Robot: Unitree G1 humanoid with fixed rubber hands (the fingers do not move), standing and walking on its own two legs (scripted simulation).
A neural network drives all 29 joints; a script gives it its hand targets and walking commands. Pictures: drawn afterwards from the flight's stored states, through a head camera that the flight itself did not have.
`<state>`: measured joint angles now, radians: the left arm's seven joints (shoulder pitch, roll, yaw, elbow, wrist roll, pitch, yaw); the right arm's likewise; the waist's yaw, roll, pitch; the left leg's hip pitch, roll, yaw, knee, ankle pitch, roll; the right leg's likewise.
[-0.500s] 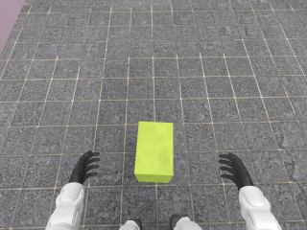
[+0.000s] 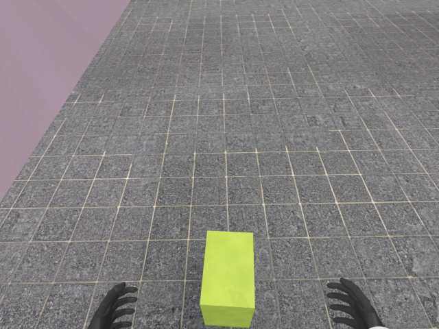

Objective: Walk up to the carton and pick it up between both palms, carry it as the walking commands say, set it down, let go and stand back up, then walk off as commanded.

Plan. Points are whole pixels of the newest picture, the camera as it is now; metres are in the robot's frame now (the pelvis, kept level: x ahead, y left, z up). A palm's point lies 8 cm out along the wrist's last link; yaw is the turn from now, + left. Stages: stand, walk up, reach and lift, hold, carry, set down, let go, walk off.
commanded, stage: let go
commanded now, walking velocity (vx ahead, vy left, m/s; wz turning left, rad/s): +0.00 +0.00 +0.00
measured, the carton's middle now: (228, 280) +0.43 +0.00 -0.63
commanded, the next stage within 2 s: stand in 0.16 s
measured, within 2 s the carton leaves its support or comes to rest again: neither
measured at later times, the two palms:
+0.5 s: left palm out of the picture +0.12 +0.29 -0.09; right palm out of the picture +0.13 -0.29 -0.09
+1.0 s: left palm out of the picture +0.11 +0.28 -0.09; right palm out of the picture +0.11 -0.30 -0.10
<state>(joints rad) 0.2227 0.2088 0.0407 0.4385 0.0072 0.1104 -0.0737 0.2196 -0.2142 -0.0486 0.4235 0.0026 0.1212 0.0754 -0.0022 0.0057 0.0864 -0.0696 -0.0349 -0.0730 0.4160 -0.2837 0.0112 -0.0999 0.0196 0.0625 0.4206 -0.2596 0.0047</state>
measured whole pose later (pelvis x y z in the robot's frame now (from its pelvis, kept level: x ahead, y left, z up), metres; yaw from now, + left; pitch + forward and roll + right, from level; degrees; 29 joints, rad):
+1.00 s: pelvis +0.00 -0.01 +0.00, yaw +0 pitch -2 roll +0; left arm 0.17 0.35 0.02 0.87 0.03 0.00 0.02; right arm 0.18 -0.36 -0.01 0.86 -0.03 0.00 -0.03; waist 0.00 0.01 0.01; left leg -0.11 -0.01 -0.07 0.42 -0.28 -0.01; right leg -0.14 0.03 0.04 0.43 -0.26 -0.01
